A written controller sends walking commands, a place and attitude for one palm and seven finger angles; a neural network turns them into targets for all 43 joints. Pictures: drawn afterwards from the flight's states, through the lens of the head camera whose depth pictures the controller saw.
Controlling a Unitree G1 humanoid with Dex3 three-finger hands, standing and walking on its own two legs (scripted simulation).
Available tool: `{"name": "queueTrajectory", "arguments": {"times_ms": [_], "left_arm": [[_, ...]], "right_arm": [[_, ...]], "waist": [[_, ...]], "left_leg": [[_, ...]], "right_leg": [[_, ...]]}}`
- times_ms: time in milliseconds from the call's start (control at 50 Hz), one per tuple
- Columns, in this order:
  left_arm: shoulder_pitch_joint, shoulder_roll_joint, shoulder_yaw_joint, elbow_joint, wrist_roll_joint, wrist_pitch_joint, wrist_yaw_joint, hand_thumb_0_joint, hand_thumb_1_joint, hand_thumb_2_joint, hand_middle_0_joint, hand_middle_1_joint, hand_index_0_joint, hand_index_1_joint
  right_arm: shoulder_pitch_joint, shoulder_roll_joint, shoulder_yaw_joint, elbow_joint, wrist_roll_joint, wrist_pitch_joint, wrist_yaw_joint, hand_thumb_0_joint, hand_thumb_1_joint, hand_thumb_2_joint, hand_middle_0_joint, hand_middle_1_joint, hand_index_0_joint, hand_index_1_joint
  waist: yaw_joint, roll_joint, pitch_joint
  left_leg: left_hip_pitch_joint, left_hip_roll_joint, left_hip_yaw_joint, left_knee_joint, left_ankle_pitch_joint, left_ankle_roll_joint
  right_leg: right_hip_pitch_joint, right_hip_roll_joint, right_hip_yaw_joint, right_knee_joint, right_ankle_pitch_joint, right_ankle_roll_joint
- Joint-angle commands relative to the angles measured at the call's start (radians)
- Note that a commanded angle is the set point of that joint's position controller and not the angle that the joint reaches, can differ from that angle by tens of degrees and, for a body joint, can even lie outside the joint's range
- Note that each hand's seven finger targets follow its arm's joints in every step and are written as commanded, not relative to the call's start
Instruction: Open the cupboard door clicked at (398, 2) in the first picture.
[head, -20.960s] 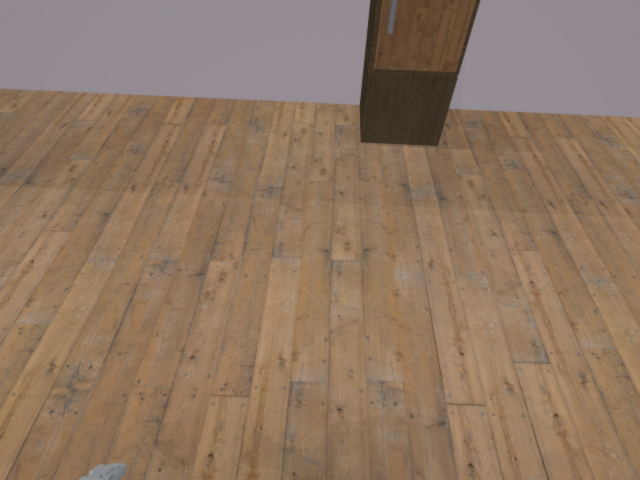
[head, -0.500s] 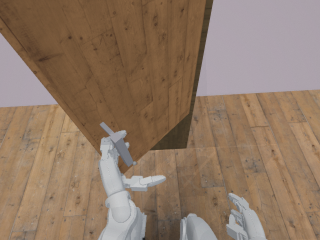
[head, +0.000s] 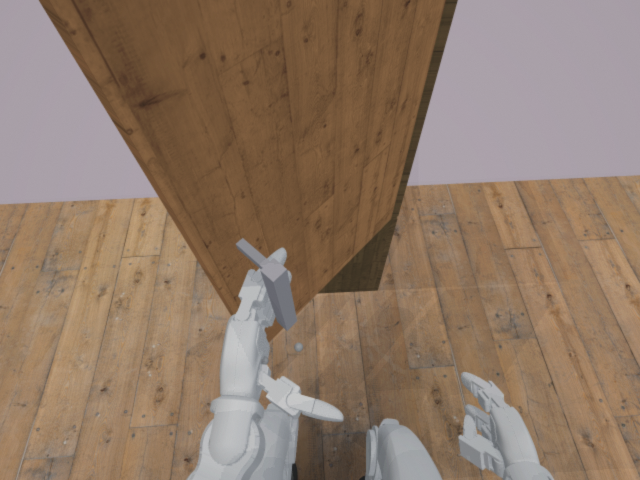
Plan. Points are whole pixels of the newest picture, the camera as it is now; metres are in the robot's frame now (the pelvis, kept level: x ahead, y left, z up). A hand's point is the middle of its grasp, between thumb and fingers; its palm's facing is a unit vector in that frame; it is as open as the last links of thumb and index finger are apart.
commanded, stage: slide the hand sideways off the handle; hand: left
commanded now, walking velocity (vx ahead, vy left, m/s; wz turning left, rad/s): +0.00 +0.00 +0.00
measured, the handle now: (269, 288) +0.33 +0.08 +0.04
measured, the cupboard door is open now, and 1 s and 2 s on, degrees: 45 45 45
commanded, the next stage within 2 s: draw the hand back to the body in 0.98 s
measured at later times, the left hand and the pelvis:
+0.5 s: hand (270, 378) +0.23 +0.07 +0.03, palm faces +0.05 -1.00 +0.03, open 16.2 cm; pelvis +0.01 +0.01 +0.00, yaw -1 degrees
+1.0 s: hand (226, 419) +0.19 +0.11 +0.03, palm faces +0.07 -1.00 +0.01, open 16.3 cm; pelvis +0.00 +0.00 -0.02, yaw -1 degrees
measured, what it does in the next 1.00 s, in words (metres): stands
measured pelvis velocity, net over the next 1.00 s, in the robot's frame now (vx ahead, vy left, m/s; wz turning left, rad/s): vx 0.00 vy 0.00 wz -0.01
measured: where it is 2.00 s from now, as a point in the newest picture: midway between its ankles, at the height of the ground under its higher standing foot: outside the picture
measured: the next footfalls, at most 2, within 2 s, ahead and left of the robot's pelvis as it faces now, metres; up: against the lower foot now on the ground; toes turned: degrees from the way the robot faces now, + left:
none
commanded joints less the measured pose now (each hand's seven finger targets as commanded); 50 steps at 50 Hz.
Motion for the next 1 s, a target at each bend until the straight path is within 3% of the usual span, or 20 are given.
{"name": "queueTrajectory", "arguments": {"times_ms": [0,40,80,120,180,220,280,320,460,480,540,680,740,800,920,960,980], "left_arm": [[-0.094,-0.132,-0.041,-0.247,0.015,-0.049,0.036,0.0,-0.5,0.3,-0.15,-0.3,-0.15,-0.3],[-0.061,-0.103,-0.031,-0.287,0.064,-0.043,0.075,0.0,-0.5,0.3,-0.15,-0.3,-0.15,-0.3],[-0.018,-0.106,-0.042,-0.281,0.093,-0.031,0.097,0.0,-0.5,0.3,-0.15,-0.3,-0.15,-0.3],[0.016,-0.094,-0.036,-0.287,0.106,-0.029,0.104,0.0,-0.5,0.3,-0.15,-0.3,-0.15,-0.3],[0.064,-0.089,-0.038,-0.297,0.106,-0.032,0.096,0.0,-0.5,0.3,-0.15,-0.3,-0.15,-0.3],[0.082,-0.077,-0.025,-0.301,0.099,-0.035,0.086,0.0,-0.5,0.3,-0.15,-0.3,-0.15,-0.3],[0.141,-0.07,-0.02,-0.327,0.086,-0.054,0.067,0.0,-0.5,0.3,-0.15,-0.3,-0.15,-0.3],[0.146,-0.065,-0.02,-0.362,0.072,-0.068,0.049,0.0,-0.5,0.3,-0.15,-0.3,-0.15,-0.3],[0.31,-0.028,0.007,-0.422,0.038,-0.098,-0.01,0.0,-0.5,0.3,-0.15,-0.3,-0.15,-0.3],[0.314,-0.031,-0.002,-0.428,0.036,-0.099,-0.018,0.0,-0.5,0.3,-0.15,-0.3,-0.15,-0.3],[0.354,0.011,0.043,-0.45,0.024,-0.111,-0.044,0.0,-0.5,0.3,-0.15,-0.3,-0.15,-0.3],[0.432,0.035,0.073,-0.504,-0.027,-0.126,-0.111,0.0,-0.5,0.3,-0.15,-0.3,-0.15,-0.3],[0.467,0.059,0.111,-0.504,-0.046,-0.124,-0.14,0.0,-0.5,0.3,-0.15,-0.3,-0.15,-0.3],[0.479,0.077,0.141,-0.51,-0.07,-0.124,-0.173,0.0,-0.5,0.3,-0.15,-0.3,-0.15,-0.3],[0.531,0.108,0.193,-0.535,-0.113,-0.124,-0.227,0.0,-0.5,0.3,-0.15,-0.3,-0.15,-0.3],[0.498,0.085,0.162,-0.555,-0.12,-0.13,-0.241,0.0,-0.5,0.3,-0.15,-0.3,-0.15,-0.3],[0.497,0.093,0.171,-0.556,-0.122,-0.134,-0.243,0.0,-0.5,0.3,-0.15,-0.3,-0.15,-0.3]], "right_arm": [[-0.016,-0.091,-0.037,-0.178,0.016,-0.017,0.005,0.0,-0.9,-0.9,0.2,0.3,0.2,0.3],[-0.013,-0.091,-0.04,-0.19,0.013,-0.005,0.009,0.0,-0.9,-0.9,0.2,0.3,0.2,0.3],[-0.007,-0.086,-0.036,-0.196,0.013,0.007,0.012,0.0,-0.9,-0.9,0.2,0.3,0.2,0.3],[-0.006,-0.086,-0.036,-0.2,0.013,0.014,0.01,0.0,-0.9,-0.9,0.2,0.3,0.2,0.3],[-0.015,-0.079,-0.03,-0.205,0.014,0.02,0.009,0.0,-0.9,-0.9,0.2,0.3,0.2,0.3],[-0.016,-0.08,-0.029,-0.209,0.014,0.021,0.004,0.0,-0.9,-0.9,0.2,0.3,0.2,0.3],[-0.025,-0.076,-0.025,-0.213,0.016,0.019,0.002,0.0,-0.9,-0.9,0.2,0.3,0.2,0.3],[-0.015,-0.079,-0.026,-0.213,0.016,0.015,0.0,0.0,-0.9,-0.9,0.2,0.3,0.2,0.3],[-0.022,-0.08,-0.03,-0.23,0.02,0.006,-0.003,0.0,-0.9,-0.9,0.2,0.3,0.2,0.3],[-0.024,-0.08,-0.029,-0.232,0.02,0.005,-0.003,0.0,-0.9,-0.9,0.2,0.3,0.2,0.3],[-0.024,-0.079,-0.034,-0.234,0.02,0.002,-0.011,0.0,-0.9,-0.9,0.2,0.3,0.2,0.3],[-0.034,-0.079,-0.038,-0.241,0.023,-0.01,-0.02,0.0,-0.9,-0.9,0.2,0.3,0.2,0.3],[-0.036,-0.075,-0.043,-0.236,0.024,-0.012,-0.027,0.0,-0.9,-0.9,0.2,0.3,0.2,0.3],[-0.039,-0.073,-0.046,-0.23,0.027,-0.015,-0.034,0.0,-0.9,-0.9,0.2,0.3,0.2,0.3],[-0.052,-0.072,-0.054,-0.222,0.033,-0.023,-0.045,0.0,-0.9,-0.9,0.2,0.3,0.2,0.3],[-0.052,-0.075,-0.052,-0.225,0.033,-0.031,-0.047,0.0,-0.9,-0.9,0.2,0.3,0.2,0.3],[-0.05,-0.076,-0.053,-0.223,0.032,-0.035,-0.048,0.0,-0.9,-0.9,0.2,0.3,0.2,0.3]], "waist": [[-0.031,-0.109,-0.335],[-0.01,-0.086,-0.373],[-0.013,-0.111,-0.341],[-0.013,-0.134,-0.328],[-0.006,-0.12,-0.294],[-0.012,-0.127,-0.281],[0.003,-0.092,-0.268],[-0.009,-0.097,-0.282],[0.006,-0.086,-0.28],[-0.002,-0.087,-0.272],[0.005,-0.095,-0.283],[0.009,-0.066,-0.287],[0.01,-0.089,-0.285],[0.007,-0.106,-0.279],[0.022,-0.08,-0.276],[0.003,-0.089,-0.266],[0.007,-0.08,-0.266]], "left_leg": [[0.29,-0.004,-0.019,-0.16,0.194,0.027],[0.303,-0.004,-0.018,-0.163,0.231,0.023],[0.285,-0.004,-0.016,-0.168,0.219,0.022],[0.278,-0.002,-0.02,-0.173,0.215,0.022],[0.26,-0.006,-0.009,-0.179,0.185,0.02],[0.252,-0.003,-0.01,-0.176,0.18,0.021],[0.252,-0.007,-0.007,-0.179,0.173,0.018],[0.26,-0.005,-0.012,-0.173,0.197,0.02],[0.246,-0.008,-0.012,-0.153,0.227,0.019],[0.24,-0.01,-0.009,-0.146,0.226,0.022],[0.217,-0.011,-0.008,-0.128,0.228,0.022],[0.195,-0.014,-0.004,-0.106,0.214,0.025],[0.168,-0.012,-0.003,-0.089,0.218,0.026],[0.134,-0.01,-0.002,-0.072,0.198,0.025],[0.116,-0.007,-0.008,-0.068,0.194,0.026],[0.11,-0.007,-0.007,-0.056,0.175,0.029],[0.11,-0.006,-0.008,-0.054,0.171,0.028]], "right_leg": [[0.138,-0.004,0.063,-0.225,0.26,0.02],[0.147,-0.004,0.061,-0.201,0.285,0.016],[0.154,-0.004,0.059,-0.207,0.282,0.016],[0.154,-0.001,0.059,-0.209,0.276,0.015],[0.162,-0.002,0.066,-0.22,0.256,0.015],[0.155,0.0,0.066,-0.218,0.254,0.016],[0.152,0.001,0.065,-0.216,0.243,0.014],[0.152,0.003,0.062,-0.206,0.267,0.015],[0.157,0.007,0.06,-0.181,0.313,0.016],[0.154,0.005,0.064,-0.186,0.322,0.019],[0.165,0.007,0.071,-0.172,0.336,0.02],[0.163,0.007,0.082,-0.169,0.333,0.022],[0.181,0.006,0.093,-0.169,0.36,0.029],[0.196,0.0,0.113,-0.176,0.36,0.036],[0.2,0.003,0.117,-0.175,0.328,0.03],[0.178,-0.001,0.122,-0.177,0.309,0.037],[0.169,0.001,0.119,-0.173,0.296,0.035]]}}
